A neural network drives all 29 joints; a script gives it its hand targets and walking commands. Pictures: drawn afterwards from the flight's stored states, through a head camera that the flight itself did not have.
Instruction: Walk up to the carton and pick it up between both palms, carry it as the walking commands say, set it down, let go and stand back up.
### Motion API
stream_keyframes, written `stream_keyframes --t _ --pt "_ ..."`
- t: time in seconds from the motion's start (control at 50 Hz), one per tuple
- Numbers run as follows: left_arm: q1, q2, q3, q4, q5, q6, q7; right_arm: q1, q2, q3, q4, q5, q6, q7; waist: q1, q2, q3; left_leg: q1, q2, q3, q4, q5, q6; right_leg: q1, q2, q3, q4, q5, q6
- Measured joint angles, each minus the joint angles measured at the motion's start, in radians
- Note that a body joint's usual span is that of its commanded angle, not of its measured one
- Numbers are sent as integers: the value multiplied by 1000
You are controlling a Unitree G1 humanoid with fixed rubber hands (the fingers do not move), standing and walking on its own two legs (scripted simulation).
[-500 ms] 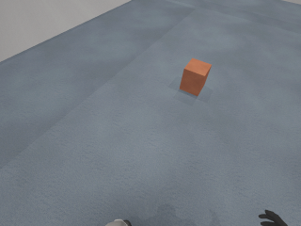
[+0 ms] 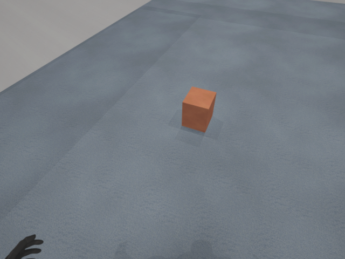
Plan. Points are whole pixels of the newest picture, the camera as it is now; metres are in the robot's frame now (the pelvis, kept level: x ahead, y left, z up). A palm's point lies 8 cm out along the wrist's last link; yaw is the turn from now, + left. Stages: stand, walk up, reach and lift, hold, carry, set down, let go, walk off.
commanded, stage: walk up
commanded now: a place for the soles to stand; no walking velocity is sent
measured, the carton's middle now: (198, 109) +1.28 -0.22 -0.64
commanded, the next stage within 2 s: none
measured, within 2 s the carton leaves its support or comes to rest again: neither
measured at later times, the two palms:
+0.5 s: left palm (86, 179) +0.37 +0.26 -0.08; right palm out of the picture +0.29 -0.45 -0.04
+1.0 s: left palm (123, 145) +0.51 +0.17 -0.10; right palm (317, 120) +0.57 -0.52 -0.06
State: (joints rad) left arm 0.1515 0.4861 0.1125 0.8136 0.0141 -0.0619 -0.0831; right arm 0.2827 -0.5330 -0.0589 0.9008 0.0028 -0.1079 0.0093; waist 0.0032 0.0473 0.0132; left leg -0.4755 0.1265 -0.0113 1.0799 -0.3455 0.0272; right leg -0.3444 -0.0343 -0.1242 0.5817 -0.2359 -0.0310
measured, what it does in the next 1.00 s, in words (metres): walks ahead: left foot, then right foot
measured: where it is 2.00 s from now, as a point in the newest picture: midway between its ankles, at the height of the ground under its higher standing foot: (223, 162)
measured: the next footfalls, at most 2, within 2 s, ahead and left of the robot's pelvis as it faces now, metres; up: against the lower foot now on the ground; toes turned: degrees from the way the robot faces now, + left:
left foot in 0.24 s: +0.28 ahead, +0.09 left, +0.00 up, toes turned +10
right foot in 0.58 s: +0.43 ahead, -0.25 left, +0.00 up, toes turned -6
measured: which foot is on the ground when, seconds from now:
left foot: up 0.00-0.22, down 0.24-0.58, up 0.60-0.88, down 0.90-1.00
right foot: down 0.00-0.26, up 0.28-0.56, down 0.58-0.92, up 0.94-1.00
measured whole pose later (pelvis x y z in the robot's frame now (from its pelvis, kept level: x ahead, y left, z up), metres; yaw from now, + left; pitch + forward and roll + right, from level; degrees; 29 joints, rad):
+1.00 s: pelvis +0.46 -0.16 -0.01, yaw +2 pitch -1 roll +1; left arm 0.29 0.48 0.07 0.79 0.02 -0.02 -0.07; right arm 0.27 -0.51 -0.08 0.82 0.00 -0.13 -0.01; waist 0.03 -0.07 0.06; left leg -0.38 0.04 0.12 0.65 -0.24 0.04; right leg -0.40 -0.02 -0.04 1.05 -0.44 -0.02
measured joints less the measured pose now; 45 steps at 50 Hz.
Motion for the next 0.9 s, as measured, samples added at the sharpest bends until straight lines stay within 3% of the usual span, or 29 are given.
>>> stream_keyframes --t 0.08,0.2,0.26,0.32,0.36,0.48,0.54,0.58,0.62,0.66,0.7,0.8,0.9 --pt "69 -4 -8 1 1 -5 5 -14 27 10 -5 -6 8 20 34 9 8 -75 7 57 -184 66 -25 101 29 -35 -85 -23 -18" --pt "150 10 -17 -1 8 10 2 -58 54 7 -25 -3 10 35 65 -32 37 -30 -33 119 -451 184 -8 222 50 -63 -91 -128 -18" --pt "170 5 -31 -4 3 19 8 -71 41 -13 -57 -10 -5 17 60 -61 53 40 -65 131 -497 215 31 181 31 -37 127 -216 -19" --pt "150 -5 -46 -8 0 30 15 -63 36 -27 -87 4 -7 -6 36 -108 63 69 -76 149 -439 142 24 10 23 80 489 -198 2" --pt "129 -8 -45 -14 5 32 11 -44 30 -30 -95 7 -9 -14 19 -134 54 110 -78 162 -461 116 14 -85 -11 115 550 -171 15" --pt "43 -7 -23 -14 11 40 -33 25 -14 -40 -91 -8 -22 -5 -35 -128 35 211 -39 171 -500 60 -26 -203 -104 138 269 -67 34" --pt "11 4 -6 -5 11 40 -49 48 -33 -43 -69 -10 -15 2 -55 -104 21 254 -3 159 -490 11 -49 -174 -103 113 140 -2 31" --pt "4 21 5 -6 13 34 -50 60 -40 -41 -53 -13 -6 3 -58 -88 5 261 27 144 -439 -49 -38 -121 -80 85 72 -2 24" --pt "-3 28 15 -15 15 19 -34 57 -37 -35 -34 -9 5 -4 -44 -61 4 191 37 75 -246 -106 3 -122 -47 66 114 28 26" --pt "4 17 12 -23 7 11 -15 39 -19 -19 -18 3 11 -14 -26 -38 9 91 -8 0 -41 -103 17 -96 -29 45 118 -8 19" --pt "24 5 5 -24 1 10 -1 25 0 -4 -14 2 6 -15 -7 -18 11 24 -24 -2 5 -58 12 -46 -11 24 71 -21 4" --pt "89 4 -7 -34 4 10 3 6 40 12 -17 -4 4 6 37 -19 14 -35 -31 76 -226 1 -11 60 13 -15 -15 -48 -18" --pt "146 16 -22 -38 5 24 -2 -13 49 7 -39 -4 -9 12 61 -56 27 44 -70 122 -479 116 8 131 21 -31 22 -145 -16"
